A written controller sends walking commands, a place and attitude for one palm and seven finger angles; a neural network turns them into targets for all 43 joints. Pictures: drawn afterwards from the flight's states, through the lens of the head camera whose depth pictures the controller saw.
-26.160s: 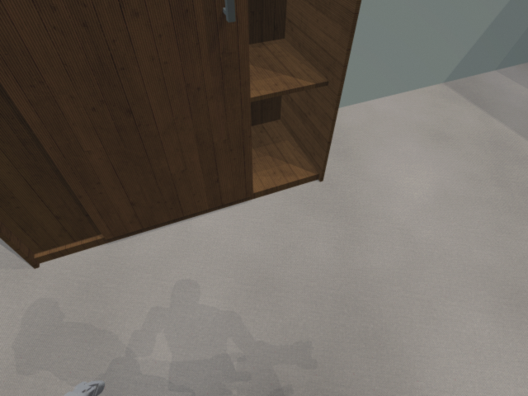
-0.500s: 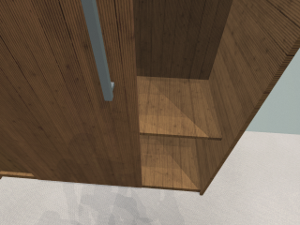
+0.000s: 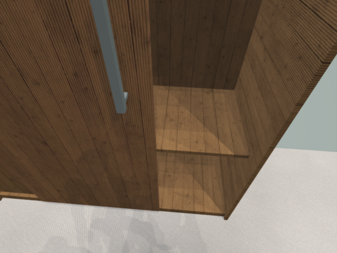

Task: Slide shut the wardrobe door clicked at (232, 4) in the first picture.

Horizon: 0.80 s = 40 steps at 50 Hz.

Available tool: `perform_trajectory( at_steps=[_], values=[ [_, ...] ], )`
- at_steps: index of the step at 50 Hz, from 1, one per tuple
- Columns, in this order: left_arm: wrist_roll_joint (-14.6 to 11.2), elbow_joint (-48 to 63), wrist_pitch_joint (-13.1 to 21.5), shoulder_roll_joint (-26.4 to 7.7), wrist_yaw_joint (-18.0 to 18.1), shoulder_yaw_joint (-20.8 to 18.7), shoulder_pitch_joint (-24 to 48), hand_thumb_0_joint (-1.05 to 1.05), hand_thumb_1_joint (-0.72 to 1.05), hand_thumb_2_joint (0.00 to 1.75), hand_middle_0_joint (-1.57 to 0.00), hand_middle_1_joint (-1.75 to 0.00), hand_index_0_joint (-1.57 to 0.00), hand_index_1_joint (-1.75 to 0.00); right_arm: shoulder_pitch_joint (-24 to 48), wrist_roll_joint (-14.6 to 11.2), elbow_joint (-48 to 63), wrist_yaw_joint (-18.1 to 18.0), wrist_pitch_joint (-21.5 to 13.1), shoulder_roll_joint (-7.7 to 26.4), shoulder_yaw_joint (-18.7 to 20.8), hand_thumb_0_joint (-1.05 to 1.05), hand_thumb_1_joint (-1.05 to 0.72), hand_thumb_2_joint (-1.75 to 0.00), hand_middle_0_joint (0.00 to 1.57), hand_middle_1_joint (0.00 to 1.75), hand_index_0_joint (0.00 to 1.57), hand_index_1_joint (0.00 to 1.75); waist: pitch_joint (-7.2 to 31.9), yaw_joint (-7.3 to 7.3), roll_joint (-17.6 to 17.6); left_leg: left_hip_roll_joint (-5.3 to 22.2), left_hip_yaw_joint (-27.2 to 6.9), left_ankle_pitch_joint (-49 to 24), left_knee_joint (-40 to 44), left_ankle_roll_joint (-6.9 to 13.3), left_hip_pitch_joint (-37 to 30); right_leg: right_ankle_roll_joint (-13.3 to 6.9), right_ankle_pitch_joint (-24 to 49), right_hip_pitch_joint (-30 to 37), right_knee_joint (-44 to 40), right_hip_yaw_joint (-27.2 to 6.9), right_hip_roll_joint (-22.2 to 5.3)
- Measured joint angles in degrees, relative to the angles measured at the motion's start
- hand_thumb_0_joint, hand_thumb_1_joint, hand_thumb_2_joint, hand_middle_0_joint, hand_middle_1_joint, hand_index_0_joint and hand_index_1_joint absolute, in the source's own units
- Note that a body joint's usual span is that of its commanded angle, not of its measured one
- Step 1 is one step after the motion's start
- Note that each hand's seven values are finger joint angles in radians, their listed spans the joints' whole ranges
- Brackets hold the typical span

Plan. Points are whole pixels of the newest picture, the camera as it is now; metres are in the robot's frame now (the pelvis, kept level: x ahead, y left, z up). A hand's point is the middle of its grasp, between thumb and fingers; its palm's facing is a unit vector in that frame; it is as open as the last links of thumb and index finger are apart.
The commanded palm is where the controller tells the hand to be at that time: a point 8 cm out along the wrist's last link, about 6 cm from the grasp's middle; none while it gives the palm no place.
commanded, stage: look again from close up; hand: left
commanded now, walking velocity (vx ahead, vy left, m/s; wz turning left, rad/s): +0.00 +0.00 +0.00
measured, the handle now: (113, 52) +0.45 +0.16 +0.26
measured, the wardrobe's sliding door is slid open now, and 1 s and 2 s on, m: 0.38 0.38 0.38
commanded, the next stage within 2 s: raise the hand with hooked fingers in 0.26 s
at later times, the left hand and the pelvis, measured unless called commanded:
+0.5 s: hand out of the picture +0.07 +0.20 -0.10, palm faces +0.24 -0.94 -0.25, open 7.3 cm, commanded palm +0.10 +0.21 -0.04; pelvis -0.01 +0.01 -0.01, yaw +1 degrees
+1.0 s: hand (72, 230) +0.15 +0.20 +0.06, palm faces +0.11 -0.99 -0.08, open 9.9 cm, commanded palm +0.13 +0.25 +0.07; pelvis -0.03 +0.00 -0.04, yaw +3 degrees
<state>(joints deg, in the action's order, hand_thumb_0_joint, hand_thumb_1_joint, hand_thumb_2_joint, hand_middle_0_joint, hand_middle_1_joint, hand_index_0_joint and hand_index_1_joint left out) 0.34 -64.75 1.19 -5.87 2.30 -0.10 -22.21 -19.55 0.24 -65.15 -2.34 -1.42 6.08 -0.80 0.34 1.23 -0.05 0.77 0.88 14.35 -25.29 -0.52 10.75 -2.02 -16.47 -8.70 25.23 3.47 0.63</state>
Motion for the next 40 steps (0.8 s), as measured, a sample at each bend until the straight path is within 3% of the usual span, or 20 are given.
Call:
perform_trajectory(
  at_steps=[19, 20, 21, 24, 27, 30, 33, 34, 35, 37, 40],
  values=[
    [0.3, -0.1, 0.6, 0.1, 0.4, 0.2, -0.2, 0.0, 0.91, 0.9, -0.2, -0.29, -0.2, -0.3, 0.0, 0.1, 0.1, 0.1, 0.3, 0.4, 0.0, 0.01, -0.92, -0.9, 0.2, 0.3, 0.19, 0.3, 0.4, 0.24, -0.4, 0.5, -0.1, 0.5, -1.6, -0.1, 0.8, 0.0, 0.2, 0.0, -0.3, 0.1, 0.5],
    [-2.4, 9.2, -2.7, 0.0, 0.3, 1.2, -3.1, 0.0, 0.9, 0.9, -0.2, -0.29, -0.2, -0.3, -0.4, 0.0, 2.4, 0.1, 0.2, 1.1, -0.3, 0.01, -0.92, -0.9, 0.2, 0.3, 0.2, 0.3, -0.3, 0.17, -0.7, 0.8, 0.0, 1.2, -2.5, -0.1, 1.3, 0.1, 0.2, -0.5, 0.4, 0.0, 0.8],
    [-3.5, 19.9, -4.3, -0.5, 1.4, 1.7, -6.3, 0.02, 0.91, 0.9, -0.2, -0.3, -0.2, -0.3, -1.3, -0.4, 4.8, -0.5, -1.8, 1.9, -0.4, 0.02, -0.93, -0.9, 0.2, 0.3, 0.2, 0.3, -0.8, 0.31, -0.6, 0.7, 0.4, 1.5, -2.9, 0.0, 1.4, 0.1, -0.2, -1.2, 1.7, -0.4, 0.6],
    [-7.1, 41.1, -3.9, -4.0, 5.5, 1.1, -12.0, 0.07, 0.97, 0.89, -0.21, -0.31, -0.21, -0.31, -3.0, -3.0, 11.1, -2.0, -9.1, 4.5, 0.8, 0.03, -0.94, -0.9, 0.21, 0.3, 0.2, 0.3, 0.2, -1.08, -1.3, -0.1, 0.0, 2.1, -5.5, 0.3, 3.7, 0.3, -2.0, -3.6, 5.5, 0.1, -0.4],
    [-9.4, 57.5, 0.4, -5.6, 5.7, 1.2, -11.3, 0.07, 0.94, 0.88, -0.2, -0.33, -0.2, -0.34, -1.6, -3.3, 16.7, -3.4, -14.5, 7.8, 1.6, 0.03, -0.93, -0.9, 0.21, 0.3, 0.2, 0.3, 1.9, -2.21, -2.9, -1.0, -0.6, 3.1, -8.8, 0.8, 6.7, 0.7, -3.6, -6.5, 9.0, 0.7, -1.3],
    [-10.1, 64.3, 9.3, -4.4, 1.8, 0.2, -5.1, 0.06, 0.87, 0.86, -0.2, -0.36, -0.2, -0.37, 2.5, -2.1, 21.4, -2.8, -16.9, 9.7, 2.7, 0.02, -0.93, -0.9, 0.2, 0.3, 0.19, 0.3, 4.5, -2.86, -3.1, -1.2, -0.4, 4.2, -12.7, 1.0, 11.4, 0.9, -5.0, -11.3, 13.4, 0.5, -1.7],
    [-11.6, 64.9, 19.8, -2.2, -6.9, -1.5, -0.1, 0.04, 0.79, 0.83, -0.2, -0.4, -0.2, -0.4, 7.1, -1.2, 26.0, -0.5, -16.5, 9.3, 3.9, 0.02, -0.92, -0.9, 0.2, 0.3, 0.19, 0.3, 6.4, -2.64, -1.4, -0.7, 0.6, 6.0, -17.4, 0.6, 16.3, 0.6, -6.7, -17.0, 18.7, -0.5, -1.4],
    [-11.7, 65.1, 21.8, -1.8, -9.7, -2.0, 0.4, 0.03, 0.76, 0.82, -0.21, -0.41, -0.21, -0.42, 8.4, -1.2, 27.7, 0.3, -15.9, 9.0, 4.3, 0.02, -0.92, -0.9, 0.2, 0.3, 0.19, 0.3, 6.6, -2.53, -0.8, -0.4, 0.9, 6.7, -18.9, 0.5, 17.4, 0.4, -7.2, -18.2, 20.2, -0.8, -1.2],
    [-11.6, 65.6, 22.4, -1.7, -11.9, -2.2, 0.0, 0.02, 0.73, 0.81, -0.21, -0.43, -0.21, -0.43, 9.4, -1.3, 29.6, 0.9, -15.0, 8.7, 4.4, 0.02, -0.92, -0.9, 0.2, 0.3, 0.19, 0.3, 6.6, -2.34, -0.2, -0.2, 1.1, 7.3, -20.0, 0.5, 18.1, 0.3, -7.8, -19.1, 21.5, -1.0, -1.0],
    [-11.7, 67.6, 20.4, -2.1, -14.3, -2.2, -2.4, 0.02, 0.68, 0.79, -0.22, -0.45, -0.22, -0.46, 10.8, -1.6, 33.4, 1.2, -13.0, 8.3, 4.4, 0.01, -0.92, -0.9, 0.2, 0.3, 0.19, 0.3, 6.3, -1.78, 0.5, 0.1, 1.3, 8.2, -21.6, 0.3, 18.7, 0.2, -8.6, -19.8, 23.2, -1.3, -0.8],
    [-12.1, 70.5, 15.8, -3.4, -13.7, -2.6, -7.5, 0.01, 0.6, 0.77, -0.23, -0.5, -0.23, -0.5, 11.4, -1.8, 37.5, 0.7, -10.4, 7.7, 3.8, 0.01, -0.91, -0.9, 0.2, 0.3, 0.19, 0.3, 5.8, -0.59, 0.7, 0.3, 0.7, 8.9, -22.7, 0.3, 18.7, 0.0, -9.2, -19.3, 23.7, -0.7, -0.6]
  ],
)
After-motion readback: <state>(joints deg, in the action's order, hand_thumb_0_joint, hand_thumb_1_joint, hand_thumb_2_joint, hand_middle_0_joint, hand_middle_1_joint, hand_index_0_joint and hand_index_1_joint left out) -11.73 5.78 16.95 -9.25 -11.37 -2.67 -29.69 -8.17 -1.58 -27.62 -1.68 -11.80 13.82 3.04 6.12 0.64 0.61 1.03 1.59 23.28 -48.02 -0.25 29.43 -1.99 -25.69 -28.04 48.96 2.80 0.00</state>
